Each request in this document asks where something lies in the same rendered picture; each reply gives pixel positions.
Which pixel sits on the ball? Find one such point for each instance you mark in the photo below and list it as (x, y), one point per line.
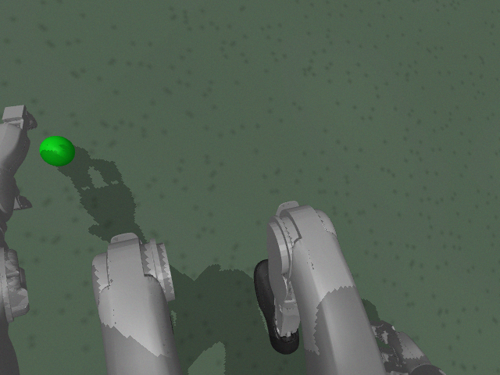
(57, 151)

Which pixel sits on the right robot foot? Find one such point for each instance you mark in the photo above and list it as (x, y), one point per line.
(284, 345)

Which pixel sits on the left robot arm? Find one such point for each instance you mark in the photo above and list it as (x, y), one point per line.
(13, 287)

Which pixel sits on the left robot hand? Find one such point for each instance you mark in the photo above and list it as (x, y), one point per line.
(14, 144)

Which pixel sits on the right robot hand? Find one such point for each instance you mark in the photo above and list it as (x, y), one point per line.
(404, 355)

